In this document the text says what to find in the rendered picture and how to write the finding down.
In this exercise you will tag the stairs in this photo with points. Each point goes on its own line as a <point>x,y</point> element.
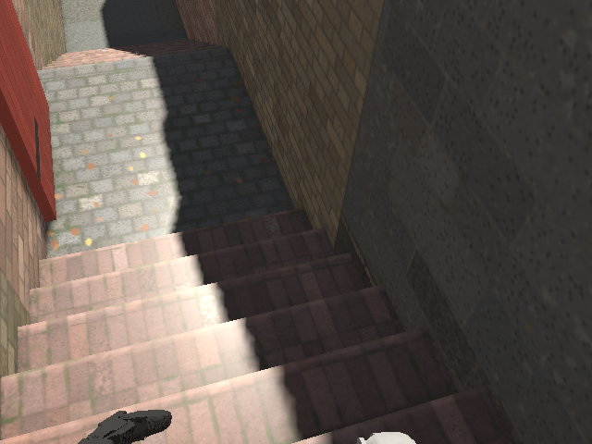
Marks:
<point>249,332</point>
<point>129,52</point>

